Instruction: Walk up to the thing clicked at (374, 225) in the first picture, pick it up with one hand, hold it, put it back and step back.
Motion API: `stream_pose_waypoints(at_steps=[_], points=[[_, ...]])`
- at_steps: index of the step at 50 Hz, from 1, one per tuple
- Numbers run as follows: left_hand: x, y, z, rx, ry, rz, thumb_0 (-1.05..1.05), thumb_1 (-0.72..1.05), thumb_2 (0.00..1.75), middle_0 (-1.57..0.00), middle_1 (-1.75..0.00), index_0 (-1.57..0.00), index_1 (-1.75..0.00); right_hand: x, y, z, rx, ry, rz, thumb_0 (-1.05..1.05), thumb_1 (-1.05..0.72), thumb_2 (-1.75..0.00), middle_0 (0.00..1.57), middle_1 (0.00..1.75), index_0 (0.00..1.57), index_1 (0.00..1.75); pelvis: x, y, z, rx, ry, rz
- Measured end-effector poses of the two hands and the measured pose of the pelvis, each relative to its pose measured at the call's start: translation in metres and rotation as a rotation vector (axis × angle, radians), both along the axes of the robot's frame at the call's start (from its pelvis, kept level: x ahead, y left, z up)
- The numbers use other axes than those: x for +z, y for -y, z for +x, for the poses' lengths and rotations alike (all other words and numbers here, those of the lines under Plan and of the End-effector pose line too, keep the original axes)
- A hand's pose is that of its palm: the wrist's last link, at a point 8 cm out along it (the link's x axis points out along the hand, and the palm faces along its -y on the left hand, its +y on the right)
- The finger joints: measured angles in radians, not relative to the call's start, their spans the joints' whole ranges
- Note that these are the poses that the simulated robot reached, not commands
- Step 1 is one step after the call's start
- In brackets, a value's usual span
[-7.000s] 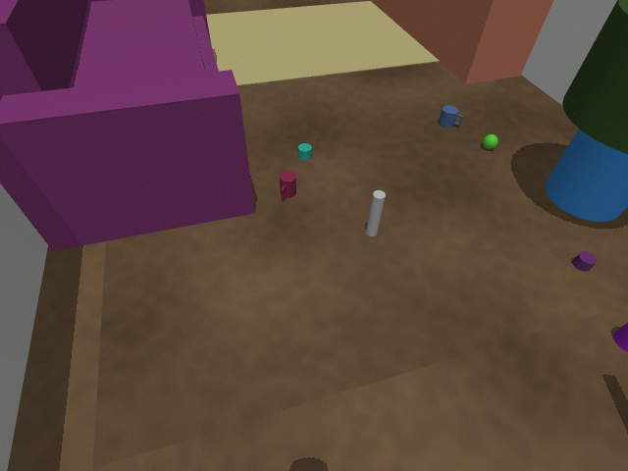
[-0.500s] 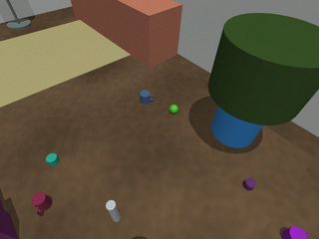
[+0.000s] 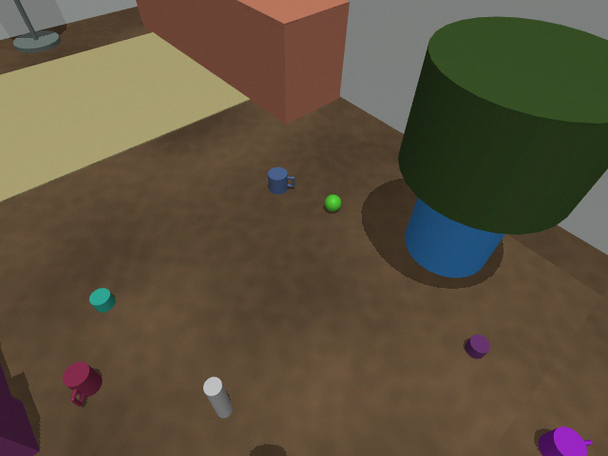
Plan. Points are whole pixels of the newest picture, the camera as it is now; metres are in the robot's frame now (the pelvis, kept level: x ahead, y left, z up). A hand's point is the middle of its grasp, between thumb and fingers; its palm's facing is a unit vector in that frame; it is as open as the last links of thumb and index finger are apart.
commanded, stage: go down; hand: left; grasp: from the side
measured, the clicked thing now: (219, 398) +0.39 +0.23 -0.67
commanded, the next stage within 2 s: none
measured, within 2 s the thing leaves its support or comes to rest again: neither
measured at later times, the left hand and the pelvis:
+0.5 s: hand out of the picture +0.15 +0.28 -0.18, palm faces +0.05 -0.94 -0.34, open 16.5 cm; pelvis -0.01 +0.01 -0.05, yaw +0 degrees
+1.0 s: hand out of the picture +0.14 +0.29 -0.20, palm faces +0.08 -0.95 -0.31, open 17.5 cm; pelvis -0.01 +0.01 -0.09, yaw +0 degrees
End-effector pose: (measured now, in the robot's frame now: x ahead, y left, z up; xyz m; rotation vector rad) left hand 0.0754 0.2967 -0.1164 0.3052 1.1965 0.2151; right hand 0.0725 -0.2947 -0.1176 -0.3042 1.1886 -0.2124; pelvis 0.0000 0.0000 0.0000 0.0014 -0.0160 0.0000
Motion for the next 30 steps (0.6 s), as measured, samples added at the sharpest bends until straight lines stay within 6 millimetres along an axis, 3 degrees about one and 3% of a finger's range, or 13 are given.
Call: stream_pose_waypoints(at_steps=[7,10,18,24,30], points=[[-0.008,-0.001,0.054,0.001,0.097,-0.019,0.01,0.61,0.6,-0.11,-0.15,-0.11,-0.16,-0.006,-0.023,0.005,0.004,0.098,0.033,0.0,-0.95,-0.91,0.2,0.3,0.2,0.3,-0.012,0.001,-0.013,0.006,-0.088,-0.005],[-0.009,-0.007,0.066,-0.009,0.122,-0.006,0.01,0.44,0.45,-0.08,-0.12,-0.09,-0.12,-0.008,-0.031,0.003,-0.013,0.12,0.051,0.0,-0.94,-0.91,0.2,0.3,0.2,0.3,-0.016,0.0,-0.013,-0.001,-0.111,-0.005],[-0.016,-0.02,0.063,0.005,0.089,0.005,0.0,-0.02,0.19,-0.06,-0.08,-0.06,-0.08,-0.015,-0.042,0.011,-0.017,0.18,0.065,0.0,-0.9,-0.9,0.21,0.3,0.2,0.3,-0.03,-0.006,-0.008,-0.006,-0.162,-0.011],[-0.026,-0.022,0.06,0.007,0.115,-0.003,0.0,-0.3,0.1,-0.07,-0.08,-0.07,-0.08,-0.023,-0.042,0.03,0.01,0.244,0.04,0.01,-0.87,-0.89,0.21,0.3,0.2,0.3,-0.046,-0.009,-0.006,-0.002,-0.203,-0.016],[-0.032,-0.023,0.06,0.009,0.134,-0.007,0.0,-0.48,0.05,-0.09,-0.08,-0.08,-0.08,-0.027,-0.045,0.055,0.038,0.317,0.021,0.01,-0.85,-0.89,0.2,0.3,0.2,0.3,-0.059,-0.01,-0.003,0.003,-0.233,-0.024]])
